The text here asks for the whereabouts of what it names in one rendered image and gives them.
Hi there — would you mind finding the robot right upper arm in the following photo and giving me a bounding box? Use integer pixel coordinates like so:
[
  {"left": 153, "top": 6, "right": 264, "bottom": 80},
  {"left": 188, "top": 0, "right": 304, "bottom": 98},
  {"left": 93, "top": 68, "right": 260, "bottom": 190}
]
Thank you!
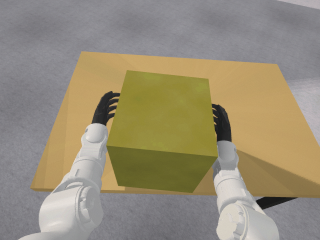
[{"left": 216, "top": 203, "right": 279, "bottom": 240}]

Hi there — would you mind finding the left robot forearm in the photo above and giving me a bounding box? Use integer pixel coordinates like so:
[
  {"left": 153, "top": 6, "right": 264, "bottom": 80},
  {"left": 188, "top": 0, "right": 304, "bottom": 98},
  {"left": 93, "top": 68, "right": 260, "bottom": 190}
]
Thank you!
[{"left": 39, "top": 123, "right": 108, "bottom": 231}]

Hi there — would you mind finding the right robot forearm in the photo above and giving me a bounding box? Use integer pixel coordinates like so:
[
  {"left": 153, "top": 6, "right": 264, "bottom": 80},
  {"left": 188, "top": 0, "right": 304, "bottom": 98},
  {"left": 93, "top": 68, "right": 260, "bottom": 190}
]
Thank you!
[{"left": 211, "top": 140, "right": 280, "bottom": 240}]

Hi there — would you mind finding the robot left upper arm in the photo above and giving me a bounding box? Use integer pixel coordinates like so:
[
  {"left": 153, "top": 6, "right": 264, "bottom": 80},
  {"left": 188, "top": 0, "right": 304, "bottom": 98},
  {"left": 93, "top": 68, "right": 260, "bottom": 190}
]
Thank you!
[{"left": 18, "top": 185, "right": 104, "bottom": 240}]

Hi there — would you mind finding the right robot hand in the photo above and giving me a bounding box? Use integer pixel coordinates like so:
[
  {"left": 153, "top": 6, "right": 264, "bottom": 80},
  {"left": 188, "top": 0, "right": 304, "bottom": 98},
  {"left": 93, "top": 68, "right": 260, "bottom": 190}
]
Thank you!
[{"left": 212, "top": 104, "right": 232, "bottom": 142}]

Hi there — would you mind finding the table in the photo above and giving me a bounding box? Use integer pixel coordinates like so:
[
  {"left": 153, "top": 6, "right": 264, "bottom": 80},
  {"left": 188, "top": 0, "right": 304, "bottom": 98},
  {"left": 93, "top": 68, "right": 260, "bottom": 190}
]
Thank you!
[{"left": 30, "top": 51, "right": 320, "bottom": 210}]

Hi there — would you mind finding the carton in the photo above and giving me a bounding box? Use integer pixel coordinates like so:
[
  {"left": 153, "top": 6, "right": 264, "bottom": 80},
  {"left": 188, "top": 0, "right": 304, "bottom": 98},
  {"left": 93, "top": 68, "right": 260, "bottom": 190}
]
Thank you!
[{"left": 106, "top": 70, "right": 218, "bottom": 193}]

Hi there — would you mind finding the left robot hand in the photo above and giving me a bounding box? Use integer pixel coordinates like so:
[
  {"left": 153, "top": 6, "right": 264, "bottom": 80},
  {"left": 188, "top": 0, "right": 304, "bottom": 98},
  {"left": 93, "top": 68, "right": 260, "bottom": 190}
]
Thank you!
[{"left": 91, "top": 91, "right": 120, "bottom": 126}]

